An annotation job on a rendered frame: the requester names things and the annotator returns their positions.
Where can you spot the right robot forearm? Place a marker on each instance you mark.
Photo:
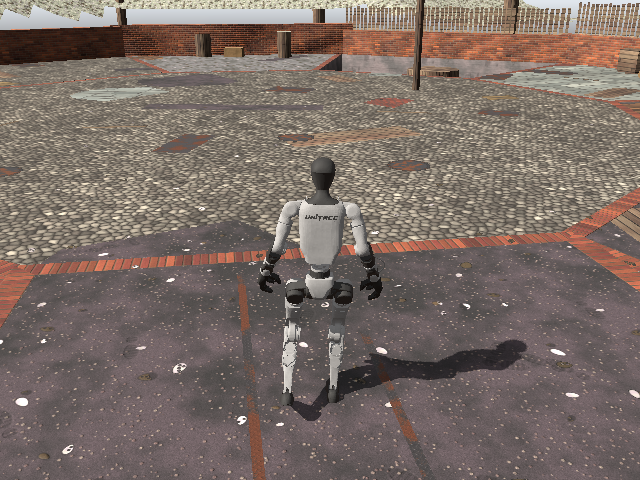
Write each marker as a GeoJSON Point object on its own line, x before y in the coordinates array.
{"type": "Point", "coordinates": [370, 266]}

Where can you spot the right robot hand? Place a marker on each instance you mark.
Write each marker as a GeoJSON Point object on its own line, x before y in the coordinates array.
{"type": "Point", "coordinates": [370, 285]}

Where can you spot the right robot foot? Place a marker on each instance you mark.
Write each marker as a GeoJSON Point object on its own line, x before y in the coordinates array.
{"type": "Point", "coordinates": [332, 395]}

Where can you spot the left robot forearm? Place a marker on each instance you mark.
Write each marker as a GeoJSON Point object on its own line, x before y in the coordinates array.
{"type": "Point", "coordinates": [269, 261]}

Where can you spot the robot left upper arm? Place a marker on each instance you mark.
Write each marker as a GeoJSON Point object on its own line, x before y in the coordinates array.
{"type": "Point", "coordinates": [290, 209]}

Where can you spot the left robot shin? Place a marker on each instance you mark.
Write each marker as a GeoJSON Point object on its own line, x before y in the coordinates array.
{"type": "Point", "coordinates": [288, 360]}

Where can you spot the robot right upper arm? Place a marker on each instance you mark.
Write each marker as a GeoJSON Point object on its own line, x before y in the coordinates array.
{"type": "Point", "coordinates": [352, 211]}

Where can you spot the left robot hand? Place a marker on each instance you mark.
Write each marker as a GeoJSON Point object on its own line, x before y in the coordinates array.
{"type": "Point", "coordinates": [262, 281]}

